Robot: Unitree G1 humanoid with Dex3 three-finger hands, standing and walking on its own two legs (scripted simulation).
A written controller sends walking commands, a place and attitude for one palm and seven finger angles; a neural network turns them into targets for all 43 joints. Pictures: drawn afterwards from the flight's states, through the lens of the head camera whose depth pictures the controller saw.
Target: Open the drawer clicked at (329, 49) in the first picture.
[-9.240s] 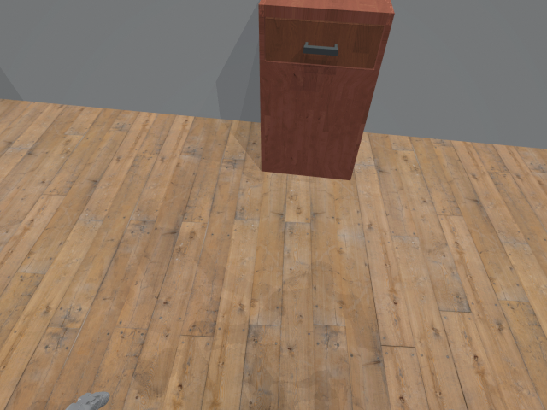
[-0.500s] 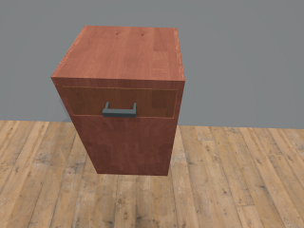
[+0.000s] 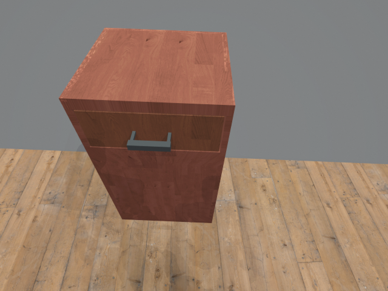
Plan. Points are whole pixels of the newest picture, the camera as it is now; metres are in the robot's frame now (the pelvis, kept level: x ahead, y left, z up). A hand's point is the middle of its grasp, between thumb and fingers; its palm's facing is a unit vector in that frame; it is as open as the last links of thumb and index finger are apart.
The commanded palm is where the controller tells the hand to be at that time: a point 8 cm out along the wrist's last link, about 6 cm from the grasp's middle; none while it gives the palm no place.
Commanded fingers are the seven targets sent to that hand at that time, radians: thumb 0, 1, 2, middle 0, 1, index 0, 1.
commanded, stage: look again from close up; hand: left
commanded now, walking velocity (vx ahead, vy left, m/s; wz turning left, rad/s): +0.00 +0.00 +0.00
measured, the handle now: (150, 140) +0.53 +0.17 -0.07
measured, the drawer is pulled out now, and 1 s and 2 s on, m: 0.00 0.00 0.00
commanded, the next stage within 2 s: raise the hand with hooked fingers in 0.20 s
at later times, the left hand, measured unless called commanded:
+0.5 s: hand (113, 258) +0.19 +0.19 -0.06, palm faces -0.08 -0.58 -0.81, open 7.5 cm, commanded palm +0.14 +0.19 -0.04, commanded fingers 0.00 0.64 0.79 -0.22 -0.47 -0.22 -0.47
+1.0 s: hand (118, 238) +0.23 +0.18 -0.03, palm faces +0.03 -0.10 -0.99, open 10.2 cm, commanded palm +0.20 +0.18 +0.02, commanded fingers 0.00 0.06 0.54 -0.26 -0.84 -0.26 -0.84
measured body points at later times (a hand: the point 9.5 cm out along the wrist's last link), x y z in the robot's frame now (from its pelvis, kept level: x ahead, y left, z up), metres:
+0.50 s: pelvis +0.02 -0.03 -0.02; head +0.03 -0.06 +0.43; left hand +0.19 +0.21 -0.01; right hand +0.14 -0.28 -0.14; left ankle +0.05 +0.08 -0.74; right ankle -0.02 -0.13 -0.74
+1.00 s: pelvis +0.01 -0.07 -0.05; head +0.05 -0.11 +0.40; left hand +0.22 +0.18 +0.02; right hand +0.24 -0.25 -0.15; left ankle +0.05 +0.08 -0.74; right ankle -0.02 -0.13 -0.74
